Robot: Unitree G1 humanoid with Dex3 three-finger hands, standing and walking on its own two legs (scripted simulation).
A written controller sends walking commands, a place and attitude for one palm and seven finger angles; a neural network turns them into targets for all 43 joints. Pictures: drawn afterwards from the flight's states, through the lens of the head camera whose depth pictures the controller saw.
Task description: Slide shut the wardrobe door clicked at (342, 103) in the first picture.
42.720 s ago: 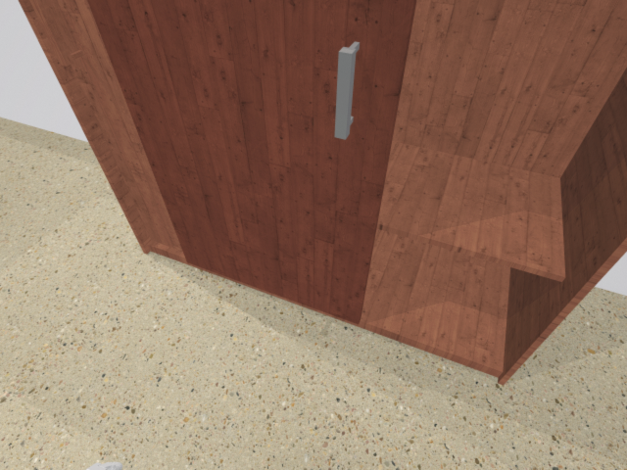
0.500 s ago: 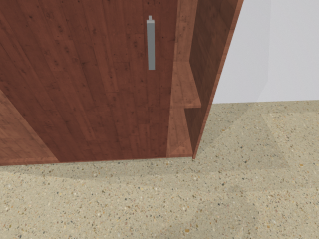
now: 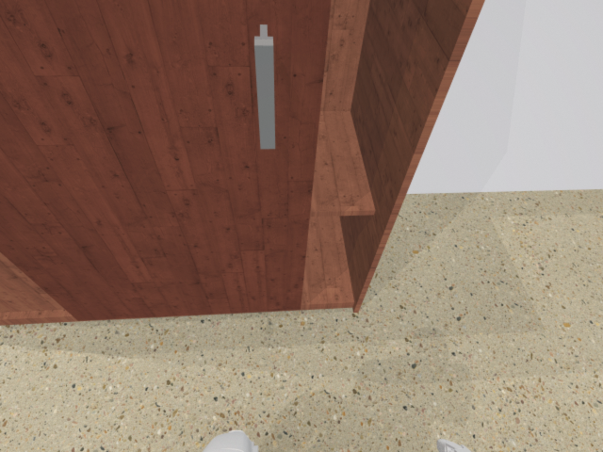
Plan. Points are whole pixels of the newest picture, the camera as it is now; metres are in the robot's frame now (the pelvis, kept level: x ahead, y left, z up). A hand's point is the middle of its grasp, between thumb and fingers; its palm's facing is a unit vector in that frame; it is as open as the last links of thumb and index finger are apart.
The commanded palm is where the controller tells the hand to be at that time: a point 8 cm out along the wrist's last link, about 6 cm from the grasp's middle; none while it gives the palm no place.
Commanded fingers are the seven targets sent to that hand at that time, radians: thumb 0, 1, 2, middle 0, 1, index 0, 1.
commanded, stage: take the last steps up to it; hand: left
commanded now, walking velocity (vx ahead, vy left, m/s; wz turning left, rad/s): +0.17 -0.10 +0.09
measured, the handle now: (265, 90) +0.57 +0.10 +0.16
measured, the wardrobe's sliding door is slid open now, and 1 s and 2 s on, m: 0.19 0.19 0.19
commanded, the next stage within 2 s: come to a stop and stand still in 0.06 s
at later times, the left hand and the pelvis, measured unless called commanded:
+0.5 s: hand (205, 414) +0.18 +0.16 -0.15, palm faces +0.08 -0.97 -0.25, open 7.4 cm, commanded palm none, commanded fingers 0.00 0.90 0.90 -0.20 -0.30 -0.20 -0.30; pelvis +0.11 -0.04 +0.02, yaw +3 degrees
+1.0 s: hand (158, 436) +0.15 +0.22 -0.17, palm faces +0.05 -0.97 -0.24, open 7.4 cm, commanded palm none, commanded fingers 0.00 0.90 0.90 -0.20 -0.30 -0.20 -0.30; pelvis +0.09 +0.02 +0.00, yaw +1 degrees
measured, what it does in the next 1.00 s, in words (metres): steps on the spot: right foot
